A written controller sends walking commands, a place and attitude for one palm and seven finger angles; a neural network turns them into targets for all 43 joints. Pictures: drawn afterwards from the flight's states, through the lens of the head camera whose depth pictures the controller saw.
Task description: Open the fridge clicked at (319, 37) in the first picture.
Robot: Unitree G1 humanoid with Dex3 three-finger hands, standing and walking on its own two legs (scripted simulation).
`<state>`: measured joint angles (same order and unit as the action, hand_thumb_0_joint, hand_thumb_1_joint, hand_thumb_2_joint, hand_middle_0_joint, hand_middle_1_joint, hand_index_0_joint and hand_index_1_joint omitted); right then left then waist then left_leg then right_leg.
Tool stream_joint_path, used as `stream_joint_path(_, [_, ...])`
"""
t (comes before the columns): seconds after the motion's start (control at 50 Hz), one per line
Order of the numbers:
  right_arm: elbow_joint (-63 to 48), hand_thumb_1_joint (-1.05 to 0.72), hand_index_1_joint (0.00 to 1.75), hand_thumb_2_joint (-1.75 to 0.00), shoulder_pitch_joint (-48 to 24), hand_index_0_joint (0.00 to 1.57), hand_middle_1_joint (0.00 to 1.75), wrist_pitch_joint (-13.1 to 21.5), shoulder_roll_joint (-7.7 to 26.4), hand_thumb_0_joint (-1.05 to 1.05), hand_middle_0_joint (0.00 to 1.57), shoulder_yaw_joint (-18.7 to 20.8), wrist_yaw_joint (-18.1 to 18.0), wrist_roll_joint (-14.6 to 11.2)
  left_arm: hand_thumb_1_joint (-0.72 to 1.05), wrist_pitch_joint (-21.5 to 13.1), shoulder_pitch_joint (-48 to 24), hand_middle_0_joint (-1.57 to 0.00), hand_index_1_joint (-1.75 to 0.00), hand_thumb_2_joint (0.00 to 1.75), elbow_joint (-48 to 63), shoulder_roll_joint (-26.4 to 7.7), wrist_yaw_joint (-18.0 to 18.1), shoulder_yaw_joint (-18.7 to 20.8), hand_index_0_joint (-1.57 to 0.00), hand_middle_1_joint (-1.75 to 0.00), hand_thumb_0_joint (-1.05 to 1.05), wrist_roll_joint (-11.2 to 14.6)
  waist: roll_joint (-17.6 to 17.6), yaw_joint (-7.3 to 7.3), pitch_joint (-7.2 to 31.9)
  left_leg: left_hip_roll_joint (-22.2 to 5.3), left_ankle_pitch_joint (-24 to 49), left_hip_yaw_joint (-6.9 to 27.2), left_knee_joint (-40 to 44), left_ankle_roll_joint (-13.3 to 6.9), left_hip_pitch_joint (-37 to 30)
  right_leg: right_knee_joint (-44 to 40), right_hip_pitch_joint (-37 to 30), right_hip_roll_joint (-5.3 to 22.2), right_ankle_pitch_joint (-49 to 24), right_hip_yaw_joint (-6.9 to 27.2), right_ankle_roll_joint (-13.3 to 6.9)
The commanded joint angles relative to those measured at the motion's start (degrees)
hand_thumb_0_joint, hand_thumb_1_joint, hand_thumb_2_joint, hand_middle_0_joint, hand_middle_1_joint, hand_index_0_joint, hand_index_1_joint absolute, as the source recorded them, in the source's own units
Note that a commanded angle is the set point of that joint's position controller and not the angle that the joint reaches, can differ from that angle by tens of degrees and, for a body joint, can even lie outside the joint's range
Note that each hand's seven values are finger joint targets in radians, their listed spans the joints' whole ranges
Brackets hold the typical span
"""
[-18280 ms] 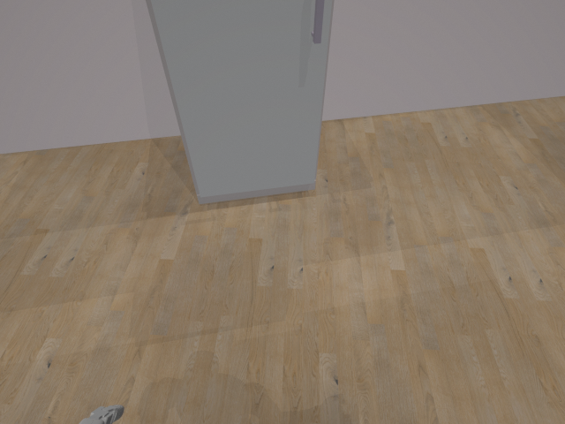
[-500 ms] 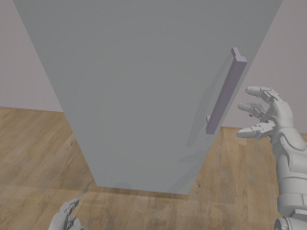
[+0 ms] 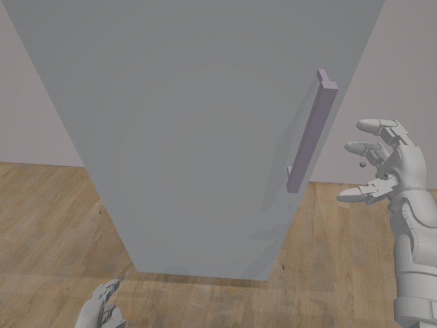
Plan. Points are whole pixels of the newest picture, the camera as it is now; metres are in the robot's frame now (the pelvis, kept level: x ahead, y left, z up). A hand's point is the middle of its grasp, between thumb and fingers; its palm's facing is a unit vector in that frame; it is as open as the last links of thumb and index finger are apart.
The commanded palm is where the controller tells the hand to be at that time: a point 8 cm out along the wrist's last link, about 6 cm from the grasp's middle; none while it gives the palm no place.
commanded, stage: move the hooked fingers beside the handle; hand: right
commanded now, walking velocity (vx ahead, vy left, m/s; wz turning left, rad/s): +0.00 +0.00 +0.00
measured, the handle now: (305, 138) +0.43 -0.13 +0.15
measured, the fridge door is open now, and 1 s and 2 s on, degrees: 0 0 0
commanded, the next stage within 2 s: feel for the door with the fingertips in 0.80 s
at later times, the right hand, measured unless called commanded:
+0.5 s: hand (352, 158) +0.38 -0.21 +0.15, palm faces +0.01 +1.00 +0.00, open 14.0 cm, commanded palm +0.35 -0.25 +0.15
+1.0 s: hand (345, 168) +0.36 -0.19 +0.15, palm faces +0.03 +1.00 +0.00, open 14.0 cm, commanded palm +0.34 -0.24 +0.16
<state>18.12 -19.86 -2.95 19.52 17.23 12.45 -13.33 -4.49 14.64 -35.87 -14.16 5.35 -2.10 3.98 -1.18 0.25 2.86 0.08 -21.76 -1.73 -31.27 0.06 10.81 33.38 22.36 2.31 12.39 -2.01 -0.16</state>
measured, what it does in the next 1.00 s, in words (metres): stands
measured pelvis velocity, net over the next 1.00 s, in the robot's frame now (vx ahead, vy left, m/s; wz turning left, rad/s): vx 0.00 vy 0.01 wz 0.00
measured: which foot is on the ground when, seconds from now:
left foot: down 0.00-1.00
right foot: down 0.00-1.00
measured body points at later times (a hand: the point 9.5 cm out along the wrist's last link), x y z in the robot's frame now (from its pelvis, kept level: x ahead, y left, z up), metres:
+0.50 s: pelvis +0.00 +0.00 +0.00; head -0.01 +0.01 +0.45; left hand +0.11 +0.26 -0.10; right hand +0.38 -0.26 +0.16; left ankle -0.06 +0.12 -0.73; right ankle +0.05 -0.12 -0.73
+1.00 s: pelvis +0.00 +0.01 +0.00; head +0.00 +0.02 +0.45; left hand +0.15 +0.26 -0.09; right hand +0.35 -0.24 +0.15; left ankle -0.06 +0.12 -0.73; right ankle +0.05 -0.12 -0.73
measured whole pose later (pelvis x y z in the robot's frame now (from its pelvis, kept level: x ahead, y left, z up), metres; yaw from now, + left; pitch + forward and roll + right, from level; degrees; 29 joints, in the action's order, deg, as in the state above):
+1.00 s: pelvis +0.00 +0.01 +0.00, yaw +0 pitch +2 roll +0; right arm 19.2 -18.9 -2.7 18.0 15.3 12.8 -14.1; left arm -4.1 14.8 -35.3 -14.9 5.1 -1.3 4.2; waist -2.0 0.2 3.1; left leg 0.4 -22.0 -1.9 -31.5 -0.6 11.3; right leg 32.7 22.4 2.5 12.1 -1.8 0.5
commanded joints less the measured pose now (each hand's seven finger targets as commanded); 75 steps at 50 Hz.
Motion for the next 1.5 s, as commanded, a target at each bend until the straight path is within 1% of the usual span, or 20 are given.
stream_joint_path(0.0, [-6.77,0.5,1.2,-0.3,-25.06,0.3,1.2,1.39,10.19,0.0,0.3,-0.65,0.95,-1.08,0.9,-2.54,-4.21,-0.2,-0.3,0.9,6.85,-8.22,0.9,2.77,-0.2,-0.3,0.0,0.19,-1.74,1.94,10.76,2.27,14.94,-0.9,6.27,-0.71,10.73,-2.79,-18.07,-1.26,-7.16,2.41,-2.07])
stream_joint_path(0.08, [3.01,0.5,1.2,-0.3,-26.92,0.3,1.2,-3.82,9.87,0.0,0.3,-1.88,2.31,-1.49,0.9,-1.3,-3.82,-0.2,-0.3,0.9,6.66,-8.95,1.34,2.5,-0.2,-0.3,0.0,0.56,1.22,2.11,5.89,1.65,10.46,-0.99,7.2,-0.4,13.51,-3.79,-13.52,-1.56,-1.93,3.07,-1.86])
stream_joint_path(0.14, [1.3,0.5,1.2,-0.3,-31.44,0.3,1.2,-1.83,14.05,0.0,0.3,1.5,1.24,-1.21,0.9,-1.12,-3.8,-0.2,-0.3,0.9,7.42,-8.93,1.34,2.69,-0.2,-0.3,0.0,0.13,2.24,1.55,11.07,1.38,12.12,-0.34,6.3,-0.41,11.37,-2.82,-14.01,-1.74,-3.94,2.9,-2.13])
stream_joint_path(0.22, [-11.15,0.5,1.2,-0.3,-39.42,0.3,1.2,7.1,19.43,0.0,0.3,5.79,-1.15,-0.62,0.9,-2.38,-3.71,-0.2,-0.3,0.9,7.99,-8.33,0.78,2.72,-0.2,-0.3,0.0,-0.76,-4.69,0.77,22.75,1.76,16.32,0.06,4.3,-1.14,7.5,-1.77,-21.35,-1.52,-10.22,3.63,-1.96])
stream_joint_path(0.26, [-10.88,0.5,1.2,-0.3,-37.88,0.3,1.2,9.26,17.24,0.0,0.3,4.36,-1.3,-0.53,0.9,-2.88,-3.53,-0.2,-0.3,0.9,7.25,-7.88,0.65,2.52,-0.2,-0.3,0.0,-0.73,-6.63,1.28,22.46,2.04,17.02,-0.19,4.15,-1.16,8.23,-1.61,-23.35,-1.23,-11.44,3.41,-1.72])
stream_joint_path(0.3, [-5.0,0.5,1.2,-0.3,-31.48,0.3,1.2,8.65,18.12,0.0,0.3,5.57,-0.54,-0.68,0.9,-2.74,-2.73,-0.2,-0.3,0.9,6.44,-8.39,0.62,2.72,-0.2,-0.3,0.0,-0.62,-3.14,0.68,19.24,2.19,17.7,-0.19,4.78,-0.96,7.0,-1.74,-19.75,-1.15,-10.81,2.7,-2.14])
stream_joint_path(0.38, [7.66,0.5,1.2,-0.3,-21.9,0.3,1.2,0.56,12.09,0.0,0.3,0.72,2.76,-1.22,0.9,-1.44,-2.57,-0.2,-0.3,0.9,6.88,-8.93,0.39,2.85,-0.2,-0.3,0.0,0.58,0.88,0.32,7.67,1.84,16.24,-0.6,6.07,-0.19,9.98,-3.3,-11.91,-1.54,-5.44,1.69,-2.08])
stream_joint_path(0.42, [8.13,0.5,1.2,-0.3,-22.01,0.3,1.2,-1.97,11.67,0.0,0.3,-0.14,3.68,-1.73,0.9,-1.06,-2.68,-0.2,-0.3,0.9,7.73,-9.5,0.29,3.08,-0.2,-0.3,0.0,0.98,3.01,0.44,6.37,1.48,16.69,-0.44,6.53,0.19,10.18,-3.26,-10.82,-1.69,-4.98,1.28,-2.35])
stream_joint_path(0.46, [3.22,0.5,1.2,-0.3,-24.03,0.3,1.2,-1.84,13.11,0.0,0.3,1.49,3.41,-1.96,0.9,-0.95,-2.6,-0.2,-0.3,0.9,8.47,-9.42,0.24,3.48,-0.2,-0.3,0.0,0.85,2.12,0.43,8.87,1.68,17.11,-0.44,6.01,-0.07,10.22,-2.78,-12.4,-1.7,-6.38,1.56,-2.36])
stream_joint_path(0.58, [-17.68,0.5,1.2,-0.3,-34.61,0.3,1.2,8.81,16.63,0.0,0.3,4.62,-1.34,-1.38,0.9,-3.24,-3.0,-0.2,-0.3,0.9,7.94,-8.29,0.26,3.38,-0.2,-0.3,0.0,-0.41,-4.88,1.36,20.82,2.52,18.8,-0.23,4.25,-0.89,8.96,-1.59,-23.5,-1.13,-12.54,2.98,-2.1])
stream_joint_path(0.64, [-10.59,0.5,1.2,-0.3,-30.94,0.3,1.2,8.22,17.18,0.0,0.3,5.46,-1.82,-0.72,0.9,-3.3,-3.13,-0.2,-0.3,0.9,5.92,-8.15,0.79,3.05,-0.2,-0.3,0.0,-0.45,-2.67,1.26,16.46,2.29,18.6,0.15,4.94,-0.53,8.35,-2.09,-19.78,-1.21,-10.38,2.08,-2.35])
stream_joint_path(0.72, [3.31,0.5,1.2,-0.3,-21.56,0.3,1.2,0.66,13.89,0.0,0.3,2.58,0.75,-0.49,0.9,-1.59,-3.3,-0.2,-0.3,0.9,5.92,-8.56,0.77,2.8,-0.2,-0.3,0.0,0.35,-0.83,0.18,8.69,1.55,17.57,0.08,6.2,-0.12,8.83,-3.19,-13.36,-1.68,-6.53,0.96,-2.2])
stream_joint_path(0.78, [3.35,0.5,1.2,-0.3,-20.94,0.3,1.2,-3.25,10.72,0.0,0.3,-0.28,2.67,-1.2,0.9,-0.85,-3.51,-0.2,-0.3,0.9,7.91,-8.75,0.48,3.04,-0.2,-0.3,0.0,0.76,0.0,0.29,8.66,1.47,19.1,-0.3,6.21,0.0,9.6,-2.88,-13.51,-1.8,-7.47,1.11,-2.2])
stream_joint_path(0.86, [-9.13,0.5,1.2,-0.3,-24.24,0.3,1.2,1.28,13.6,0.0,0.3,3.19,2.02,-2.69,0.9,-1.38,-4.35,-0.2,-0.3,0.9,9.89,-8.41,0.09,3.44,-0.2,-0.3,0.0,0.42,1.78,-0.12,15.7,1.71,25.11,-0.06,4.42,-0.16,6.05,-1.64,-16.67,-1.99,-12.6,1.37,-2.52])
stream_joint_path(0.92, [-19.26,0.5,1.2,-0.3,-28.46,0.3,1.2,6.93,14.09,0.0,0.3,3.55,-0.18,-2.24,0.9,-2.72,-4.7,-0.2,-0.3,0.9,9.43,-7.75,-0.08,3.42,-0.2,-0.3,0.0,-0.24,-2.3,0.36,20.6,2.2,26.04,0.03,3.48,-0.57,5.94,-0.9,-21.9,-1.69,-16.27,1.92,-2.53])
stream_joint_path(1.06, [-6.87,0.5,1.2,-0.3,-27.07,0.3,1.2,1.13,7.15,0.0,0.3,-3.64,-1.61,-0.06,0.9,-1.84,-5.18,-0.2,-0.3,0.9,6.68,-7.78,0.29,2.67,-0.2,-0.3,0.0,0.13,-1.68,1.68,9.04,1.75,15.75,-0.4,5.99,-0.35,11.4,-2.66,-16.58,-1.86,-6.04,2.11,-2.08])
stream_joint_path(1.14, [-7.82,0.5,1.2,-0.3,-27.59,0.3,1.2,-1.75,7.34,0.0,0.3,-3.05,-2.42,-0.12,0.9,-1.02,-5.63,-0.2,-0.3,0.9,7.61,-7.81,0.37,2.72,-0.2,-0.3,0.0,0.03,0.27,0.87,12.87,1.44,17.65,-0.42,5.88,-0.39,8.74,-2.78,-17.19,-1.94,-7.83,2.14,-2.23])
stream_joint_path(1.22, [-11.63,0.5,1.2,-0.3,-26.05,0.3,1.2,0.78,8.36,0.0,0.3,-0.36,-4.33,-0.8,0.9,-1.14,-6.06,-0.2,-0.3,0.9,8.4,-7.27,-0.03,2.7,-0.2,-0.3,0.0,-0.45,0.68,-0.38,16.93,1.48,21.87,-0.24,4.92,-0.47,5.15,-2.56,-18.14,-1.91,-11.58,1.7,-2.31])
stream_joint_path(1.3, [-7.97,0.5,1.2,-0.3,-26.79,0.3,1.2,2.49,10.11,0.0,0.3,0.71,-5.82,0.41,0.9,-0.69,-4.84,-0.2,-0.3,0.9,7.06,-7.62,-0.21,2.77,-0.2,-0.3,0.0,-0.78,3.82,0.56,12.96,1.74,19.82,-0.12,5.55,-0.06,6.59,-2.6,-16.18,-1.56,-9.36,1.44,-2.48])
stream_joint_path(1.48, [-6.42,0.5,1.2,-0.3,-29.48,0.3,1.2,2.15,8.86,0.0,0.3,-1.24,-2.86,0.05,0.9,0.36,-4.53,-0.2,-0.3,0.9,7.15,-7.47,0.03,3.04,-0.2,-0.3,0.0,-0.2,-2.0,1.01,14.16,1.66,22.48,0.31,5.5,-0.4,6.44,-2.35,-17.44,-2.01,-10.9,1.05,-2.36])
